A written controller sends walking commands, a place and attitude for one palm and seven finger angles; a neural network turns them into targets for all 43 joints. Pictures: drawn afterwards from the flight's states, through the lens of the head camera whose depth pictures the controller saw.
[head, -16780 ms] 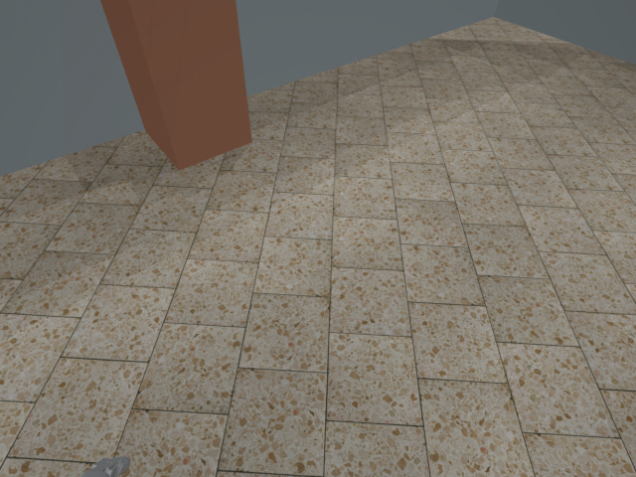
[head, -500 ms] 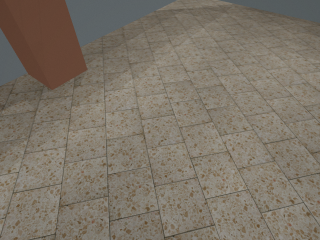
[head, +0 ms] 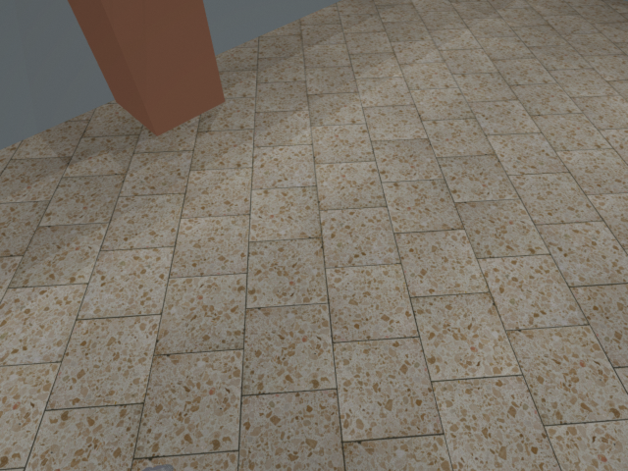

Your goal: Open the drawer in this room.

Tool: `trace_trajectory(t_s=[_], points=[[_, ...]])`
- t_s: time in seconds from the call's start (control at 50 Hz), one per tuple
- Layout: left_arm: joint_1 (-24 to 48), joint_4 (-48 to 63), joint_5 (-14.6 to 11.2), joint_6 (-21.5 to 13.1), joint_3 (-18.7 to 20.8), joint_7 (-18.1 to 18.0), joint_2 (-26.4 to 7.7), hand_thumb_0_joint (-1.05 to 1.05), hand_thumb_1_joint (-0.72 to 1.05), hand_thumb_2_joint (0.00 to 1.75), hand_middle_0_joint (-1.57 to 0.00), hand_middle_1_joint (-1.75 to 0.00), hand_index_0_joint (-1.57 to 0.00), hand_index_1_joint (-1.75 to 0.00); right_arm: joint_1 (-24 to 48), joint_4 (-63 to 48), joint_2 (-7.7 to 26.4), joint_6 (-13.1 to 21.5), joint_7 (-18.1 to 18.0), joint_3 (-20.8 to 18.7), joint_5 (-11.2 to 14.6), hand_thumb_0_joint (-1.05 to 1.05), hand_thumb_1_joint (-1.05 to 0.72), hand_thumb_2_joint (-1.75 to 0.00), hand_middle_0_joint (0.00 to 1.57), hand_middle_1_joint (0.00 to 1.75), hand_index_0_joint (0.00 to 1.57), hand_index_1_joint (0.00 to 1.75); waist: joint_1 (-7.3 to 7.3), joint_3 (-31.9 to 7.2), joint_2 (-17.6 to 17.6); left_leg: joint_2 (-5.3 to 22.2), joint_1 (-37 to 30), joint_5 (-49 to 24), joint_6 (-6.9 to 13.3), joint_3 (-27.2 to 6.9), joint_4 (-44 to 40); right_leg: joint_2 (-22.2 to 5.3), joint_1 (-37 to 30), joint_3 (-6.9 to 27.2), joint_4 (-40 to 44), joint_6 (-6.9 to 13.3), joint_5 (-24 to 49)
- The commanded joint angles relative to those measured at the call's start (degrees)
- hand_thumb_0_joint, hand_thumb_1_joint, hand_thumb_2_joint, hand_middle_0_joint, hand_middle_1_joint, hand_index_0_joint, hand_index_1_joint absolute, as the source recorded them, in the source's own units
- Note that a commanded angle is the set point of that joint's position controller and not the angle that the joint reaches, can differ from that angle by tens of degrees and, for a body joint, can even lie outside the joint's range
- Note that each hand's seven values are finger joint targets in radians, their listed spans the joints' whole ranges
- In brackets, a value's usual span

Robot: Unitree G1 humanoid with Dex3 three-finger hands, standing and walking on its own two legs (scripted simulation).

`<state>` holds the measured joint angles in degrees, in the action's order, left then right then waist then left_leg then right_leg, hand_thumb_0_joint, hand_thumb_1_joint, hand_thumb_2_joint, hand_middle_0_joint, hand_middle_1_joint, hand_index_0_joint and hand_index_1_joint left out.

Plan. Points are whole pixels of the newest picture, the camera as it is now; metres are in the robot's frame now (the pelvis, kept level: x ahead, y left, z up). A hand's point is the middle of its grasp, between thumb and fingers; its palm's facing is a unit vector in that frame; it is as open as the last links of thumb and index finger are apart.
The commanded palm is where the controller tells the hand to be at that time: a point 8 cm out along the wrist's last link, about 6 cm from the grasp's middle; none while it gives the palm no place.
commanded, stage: turn or walk to find it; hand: left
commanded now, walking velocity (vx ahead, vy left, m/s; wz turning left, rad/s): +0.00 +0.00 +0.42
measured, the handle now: out of the picture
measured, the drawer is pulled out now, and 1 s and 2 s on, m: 0.00 0.00 0.00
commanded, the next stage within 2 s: stand and wait in 0.68 s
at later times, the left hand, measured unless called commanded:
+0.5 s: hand out of the picture -0.06 +0.21 -0.19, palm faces +0.26 -0.94 -0.23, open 7.4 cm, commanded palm none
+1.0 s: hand out of the picture +0.05 +0.20 -0.15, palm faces +0.31 -0.92 -0.26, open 7.3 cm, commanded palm none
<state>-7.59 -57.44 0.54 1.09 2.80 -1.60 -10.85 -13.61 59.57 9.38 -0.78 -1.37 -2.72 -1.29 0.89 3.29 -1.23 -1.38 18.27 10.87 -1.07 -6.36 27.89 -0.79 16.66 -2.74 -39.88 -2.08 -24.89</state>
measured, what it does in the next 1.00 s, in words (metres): steps on the spot, turning left: right foot, then left foot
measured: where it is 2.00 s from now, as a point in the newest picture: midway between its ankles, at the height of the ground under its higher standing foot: (280, 393)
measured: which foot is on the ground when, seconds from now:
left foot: down 0.00-0.04, up 0.06-0.44, down 0.46-0.96, up 0.98-1.00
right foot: up 0.00-0.02, down 0.04-0.48, up 0.50-0.94, down 0.96-1.00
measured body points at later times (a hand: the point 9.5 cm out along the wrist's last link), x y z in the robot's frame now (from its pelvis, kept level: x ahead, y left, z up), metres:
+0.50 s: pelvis -0.01 +0.01 -0.01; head +0.04 +0.05 +0.43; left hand -0.07 +0.26 -0.17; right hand +0.15 -0.21 -0.15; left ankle -0.05 +0.11 -0.74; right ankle -0.03 -0.11 -0.73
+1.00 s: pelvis +0.02 -0.01 -0.01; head +0.04 -0.04 +0.44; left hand +0.03 +0.25 -0.13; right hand +0.09 -0.24 -0.17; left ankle -0.04 +0.11 -0.72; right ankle +0.03 -0.11 -0.74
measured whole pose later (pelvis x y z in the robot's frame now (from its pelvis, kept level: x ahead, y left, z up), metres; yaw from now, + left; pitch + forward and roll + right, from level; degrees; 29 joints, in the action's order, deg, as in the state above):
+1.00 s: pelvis +0.02 -0.01 -0.01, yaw +20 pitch +0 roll +1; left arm -10.6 -55.4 2.1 -1.3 1.8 0.9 -10.6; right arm -18.5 60.1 12.2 -0.9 -0.2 -3.4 -1.0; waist 1.6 0.7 -2.9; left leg -0.7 15.8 25.1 0.9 -2.3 39.5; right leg -2.1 12.8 -6.6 -33.2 0.3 -19.8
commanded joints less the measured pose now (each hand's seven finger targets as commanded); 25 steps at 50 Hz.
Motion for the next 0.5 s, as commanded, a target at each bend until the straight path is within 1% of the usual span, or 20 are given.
trace_trajectory(t_s=[0.0,0.02,0.04,0.06,0.08,0.1,0.12,0.14,0.16,0.22,0.26,0.3,0.34,0.36,0.38,0.4,0.42,0.44,0.46,0.48], points=[[-9.33,0.19,0.13,-1.81,0.87,-0.54,-7.40,0.00,0.90,0.90,-0.20,-0.30,-0.20,-0.30,-1.63,-2.99,7.80,0.34,0.20,-2.26,0.91,0.00,-0.90,-0.90,0.20,0.30,0.20,0.30,-2.59,-9.00,2.47,5.37,3.63,-8.58,3.03,-5.73,3.59,-7.62,-17.70,5.28,21.55,0.88,18.23],[-9.90,0.50,0.72,-1.98,1.89,-0.91,-11.87,0.00,0.90,0.90,-0.20,-0.30,-0.20,-0.30,0.25,-5.02,5.04,0.34,0.45,-1.62,0.84,0.00,-0.90,-0.90,0.20,0.30,0.20,0.30,-3.16,-5.54,15.49,-0.92,13.28,9.48,-0.22,2.21,11.60,-19.53,-18.87,16.83,22.44,5.55,25.57],[-9.27,1.71,0.75,-1.73,1.80,-0.70,-12.80,0.00,0.90,0.90,-0.20,-0.30,-0.20,-0.30,3.32,-6.20,6.93,-0.29,0.51,-2.36,0.54,0.00,-0.90,-0.90,0.20,0.30,0.20,0.30,-3.89,-2.62,13.85,-0.19,12.37,21.12,-0.46,2.51,21.04,-25.58,-10.45,18.62,22.93,10.79,29.25],[-6.47,2.56,0.71,-1.74,1.84,-0.74,-11.53,0.00,0.90,0.90,-0.20,-0.30,-0.20,-0.30,3.10,-5.61,7.52,-1.25,0.62,-2.80,0.21,0.00,-0.90,-0.90,0.20,0.30,0.20,0.30,-2.38,-0.48,12.04,1.11,11.81,20.11,-0.47,0.81,28.26,-23.83,-5.16,16.16,23.98,11.91,24.72],[-4.23,3.16,0.66,-1.58,1.87,-0.77,-10.34,0.00,0.90,0.90,-0.20,-0.30,-0.20,-0.30,3.14,-4.85,7.62,-1.89,0.83,-2.86,0.01,0.00,-0.90,-0.90,0.20,0.30,0.20,0.30,-1.63,2.78,12.14,1.75,12.31,18.26,-0.52,1.01,33.20,-21.87,-1.73,14.61,24.88,11.62,22.21],[-3.04,3.47,0.66,-1.39,1.48,-0.83,-9.29,0.00,0.90,0.90,-0.20,-0.30,-0.20,-0.30,2.97,-4.57,7.29,-2.07,1.13,-2.88,0.09,0.00,-0.90,-0.90,0.20,0.30,0.20,0.30,-0.52,4.25,9.11,2.16,12.29,16.68,-0.56,2.09,36.19,-20.39,-0.83,12.30,23.75,10.87,24.34],[-2.62,3.87,0.65,-1.65,1.12,-0.61,-8.75,0.00,0.90,0.90,-0.20,-0.30,-0.20,-0.30,2.03,-3.90,6.81,-2.17,1.40,-2.69,0.13,0.00,-0.90,-0.90,0.20,0.30,0.20,0.30,0.19,4.21,8.17,2.33,12.30,14.39,-0.90,2.99,37.96,-18.27,-1.84,7.94,22.27,9.87,27.94],[-3.22,3.92,0.70,-1.94,1.03,-0.51,-8.43,0.00,0.90,0.90,-0.20,-0.30,-0.20,-0.30,1.70,-3.82,6.67,-2.12,1.57,-2.49,0.21,0.00,-0.90,-0.90,0.20,0.30,0.20,0.30,0.16,3.29,8.49,2.28,12.56,13.04,-1.31,3.89,38.41,-17.20,-3.81,5.49,21.05,9.31,32.11],[-4.49,3.96,0.79,-2.09,1.01,-0.51,-8.68,0.00,0.90,0.90,-0.20,-0.30,-0.20,-0.30,2.09,-4.14,6.65,-2.09,1.69,-2.38,0.32,0.00,-0.90,-0.90,0.20,0.30,0.20,0.30,-0.21,1.89,9.17,2.27,12.54,12.57,-1.69,4.62,37.91,-16.80,-5.88,4.07,20.06,9.13,35.17],[-8.51,3.24,1.03,-2.10,1.22,-0.58,-9.40,0.00,0.90,0.90,-0.20,-0.30,-0.20,-0.30,5.90,-5.48,6.70,-2.02,1.80,-1.94,0.48,0.00,-0.90,-0.90,0.20,0.30,0.20,0.30,-2.16,-0.34,10.43,2.60,12.16,13.54,-2.42,6.29,33.22,-17.13,-10.85,3.07,18.32,9.45,41.63],[-10.84,2.83,1.14,-1.98,1.54,-0.60,-10.42,0.00,0.90,0.90,-0.20,-0.30,-0.20,-0.30,8.61,-6.56,6.74,-1.73,1.79,-1.48,0.57,0.00,-0.90,-0.90,0.20,0.30,0.20,0.30,-3.45,-2.07,10.44,2.64,11.55,14.76,-2.52,7.42,27.77,-17.83,-14.72,3.17,16.58,10.19,46.69],[-12.05,2.38,1.30,-1.78,1.79,-0.57,-11.34,0.00,0.90,0.90,-0.20,-0.30,-0.20,-0.30,10.44,-7.15,6.53,-1.39,1.85,-1.05,0.82,0.00,-0.90,-0.90,0.20,0.30,0.20,0.30,-4.35,-3.28,11.62,2.53,9.51,15.73,-2.29,8.84,21.78,-18.13,-16.73,2.56,15.02,10.31,49.38],[-12.47,2.38,1.38,-1.57,2.15,-0.52,-12.30,0.00,0.90,0.90,-0.20,-0.30,-0.20,-0.30,10.80,-7.57,6.53,-1.02,1.82,-0.70,0.93,0.00,-0.90,-0.90,0.20,0.30,0.20,0.30,-4.63,-4.98,13.10,2.06,6.93,15.34,-1.78,10.11,15.82,-18.13,-18.15,2.08,13.29,10.11,51.36],[-12.34,2.18,1.34,-1.49,2.18,-0.50,-12.51,0.00,0.90,0.90,-0.20,-0.30,-0.20,-0.30,10.28,-7.46,6.82,-0.84,1.74,-0.62,0.98,0.00,-0.90,-0.90,0.20,0.30,0.20,0.30,-4.24,-5.69,13.12,1.86,4.82,13.83,-1.53,10.86,12.03,-18.08,-18.15,1.74,12.07,9.49,51.93],[-11.23,2.32,1.15,-1.43,2.26,-0.47,-13.03,0.00,0.90,0.90,-0.20,-0.30,-0.20,-0.30,8.49,-7.04,7.09,-0.68,1.70,-0.72,1.01,0.00,-0.90,-0.90,0.20,0.30,0.20,0.30,-3.13,-6.61,12.52,1.75,1.72,10.47,-1.36,11.58,7.96,-18.03,-17.21,0.54,10.71,8.48,50.24],[-10.13,2.41,0.88,-1.36,2.26,-0.39,-13.00,0.00,0.90,0.90,-0.20,-0.30,-0.20,-0.30,6.73,-6.54,7.62,-0.42,1.74,-0.78,0.93,0.00,-0.90,-0.90,0.20,0.30,0.20,0.30,-1.95,-7.44,12.00,1.71,-2.73,5.18,-1.07,11.88,1.77,-17.08,-15.65,-1.11,7.89,6.69,47.98],[-9.24,2.84,0.30,-1.25,2.21,-0.27,-12.68,0.00,0.90,0.90,-0.20,-0.30,-0.20,-0.30,3.77,-5.79,9.36,0.05,1.74,-1.16,0.72,0.00,-0.90,-0.90,0.20,0.30,0.20,0.30,0.13,-9.06,8.14,2.88,-10.93,-4.60,-0.16,10.92,-5.25,-15.72,-10.82,-3.38,2.63,4.18,43.69],[-9.55,4.28,-0.13,-1.06,1.98,-0.02,-10.36,0.00,0.90,0.90,-0.20,-0.30,-0.20,-0.30,0.60,-5.63,14.61,0.75,1.51,-2.40,0.17,0.00,-0.90,-0.90,0.20,0.30,0.20,0.30,1.64,-12.37,-4.93,14.06,-22.38,-21.88,4.59,-2.81,-6.66,-10.23,1.74,-7.00,-8.04,0.26,24.99],[-8.03,6.04,-0.10,-0.83,0.44,0.11,-6.73,0.00,0.90,0.90,-0.20,-0.30,-0.20,-0.30,-2.54,-4.93,18.70,0.40,1.16,-3.52,0.60,0.00,-0.90,-0.90,0.20,0.30,0.20,0.30,2.59,-12.30,-15.89,25.30,-26.38,-48.10,12.35,-14.83,-5.33,-5.00,13.28,-4.91,-17.40,-2.15,-12.33],[-5.98,6.07,0.20,0.05,0.68,-0.40,-7.92,0.00,0.90,0.90,-0.20,-0.30,-0.20,-0.30,-3.31,-4.03,18.30,-0.24,1.02,-3.41,0.75,0.00,-0.90,-0.90,0.20,0.30,0.20,0.30,2.96,-10.97,-10.37,25.98,-22.21,-45.45,14.54,-9.38,-4.52,-6.01,11.60,-0.48,-20.96,-1.47,-13.88]])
